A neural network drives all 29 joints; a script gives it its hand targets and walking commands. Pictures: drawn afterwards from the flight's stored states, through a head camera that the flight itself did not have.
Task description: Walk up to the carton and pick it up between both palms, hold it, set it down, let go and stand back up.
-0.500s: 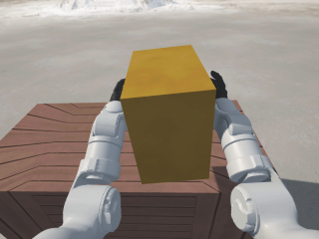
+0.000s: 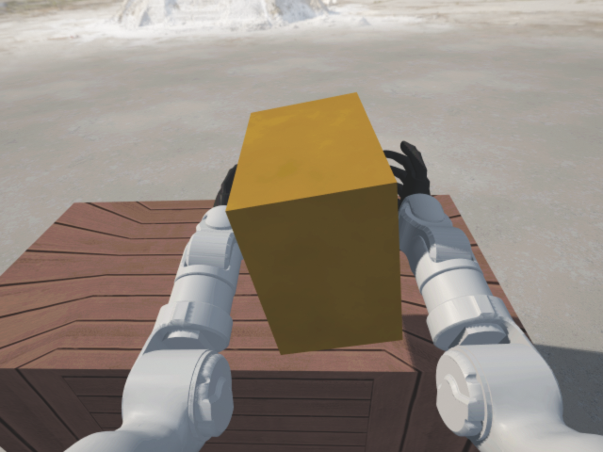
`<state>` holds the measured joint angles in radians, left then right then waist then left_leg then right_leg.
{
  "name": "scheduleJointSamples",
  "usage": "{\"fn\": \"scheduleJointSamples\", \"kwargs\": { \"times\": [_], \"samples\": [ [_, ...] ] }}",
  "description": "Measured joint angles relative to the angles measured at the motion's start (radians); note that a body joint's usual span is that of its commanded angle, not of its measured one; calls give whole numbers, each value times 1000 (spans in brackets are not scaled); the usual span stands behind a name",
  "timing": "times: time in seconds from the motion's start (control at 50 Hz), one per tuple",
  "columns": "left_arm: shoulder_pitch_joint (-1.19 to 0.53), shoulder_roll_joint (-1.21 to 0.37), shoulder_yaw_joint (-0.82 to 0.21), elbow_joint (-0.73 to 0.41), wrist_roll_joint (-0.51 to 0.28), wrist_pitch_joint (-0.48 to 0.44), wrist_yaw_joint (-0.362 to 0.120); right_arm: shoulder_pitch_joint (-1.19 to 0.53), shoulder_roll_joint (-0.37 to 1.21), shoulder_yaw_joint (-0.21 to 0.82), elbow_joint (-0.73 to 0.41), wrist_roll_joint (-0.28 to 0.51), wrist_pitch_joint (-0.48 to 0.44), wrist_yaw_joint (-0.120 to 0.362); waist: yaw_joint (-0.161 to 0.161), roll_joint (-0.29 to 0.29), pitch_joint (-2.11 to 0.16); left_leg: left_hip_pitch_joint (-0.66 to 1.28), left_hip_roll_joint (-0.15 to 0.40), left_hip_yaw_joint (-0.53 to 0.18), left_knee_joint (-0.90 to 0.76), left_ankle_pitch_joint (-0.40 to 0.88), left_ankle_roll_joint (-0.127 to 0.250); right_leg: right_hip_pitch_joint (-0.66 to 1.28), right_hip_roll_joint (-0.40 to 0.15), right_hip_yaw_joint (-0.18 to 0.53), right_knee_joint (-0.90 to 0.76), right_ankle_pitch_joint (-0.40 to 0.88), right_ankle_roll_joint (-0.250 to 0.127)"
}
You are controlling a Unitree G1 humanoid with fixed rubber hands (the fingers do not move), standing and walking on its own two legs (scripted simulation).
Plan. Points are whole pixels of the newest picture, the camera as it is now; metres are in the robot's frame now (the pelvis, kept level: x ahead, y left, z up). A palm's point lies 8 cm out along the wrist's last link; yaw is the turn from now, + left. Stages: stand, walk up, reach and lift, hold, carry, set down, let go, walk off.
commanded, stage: set down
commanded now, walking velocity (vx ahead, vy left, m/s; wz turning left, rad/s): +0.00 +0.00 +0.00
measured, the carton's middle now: (320, 217) +0.39 +0.00 +0.19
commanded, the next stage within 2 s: none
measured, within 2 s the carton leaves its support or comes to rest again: neither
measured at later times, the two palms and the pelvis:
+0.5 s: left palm (237, 214) +0.42 +0.12 +0.17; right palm (407, 213) +0.41 -0.13 +0.17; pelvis +0.02 +0.01 +0.00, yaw +0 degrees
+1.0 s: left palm (243, 228) +0.43 +0.12 +0.14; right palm (406, 221) +0.42 -0.13 +0.15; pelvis +0.03 +0.01 +0.00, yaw +0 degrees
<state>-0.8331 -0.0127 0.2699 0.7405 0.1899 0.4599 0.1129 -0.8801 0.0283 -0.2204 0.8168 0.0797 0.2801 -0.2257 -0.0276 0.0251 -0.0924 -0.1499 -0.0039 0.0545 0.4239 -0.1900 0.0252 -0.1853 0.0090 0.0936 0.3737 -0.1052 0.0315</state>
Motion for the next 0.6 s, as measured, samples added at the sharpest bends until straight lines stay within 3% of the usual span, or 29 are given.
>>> {"fn": "scheduleJointSamples", "kwargs": {
  "times": [0.16, 0.38, 0.6],
  "samples": [
    [-2, -2, 0, 33, 0, -63, 5, 29, 5, 0, 1, 0, -67, 3, -1, 0, 23, 11, 0, 0, -20, 0, 0, 6, 0, 0, -10, -5, 0],
    [-1, -7, 0, 25, 0, -80, 7, 68, 15, 0, -5, 0, -126, 2, -8, 0, 46, 12, 2, 0, -26, -10, 0, 16, 1, 0, -36, -4, 0],
    [0, -8, 0, 50, 0, -105, 6, 81, 16, 0, -10, 0, -136, 0, -17, -20, 46, 12, 2, 0, -26, -14, 3, 26, 0, 0, -57, 3, 0]
  ]
}}
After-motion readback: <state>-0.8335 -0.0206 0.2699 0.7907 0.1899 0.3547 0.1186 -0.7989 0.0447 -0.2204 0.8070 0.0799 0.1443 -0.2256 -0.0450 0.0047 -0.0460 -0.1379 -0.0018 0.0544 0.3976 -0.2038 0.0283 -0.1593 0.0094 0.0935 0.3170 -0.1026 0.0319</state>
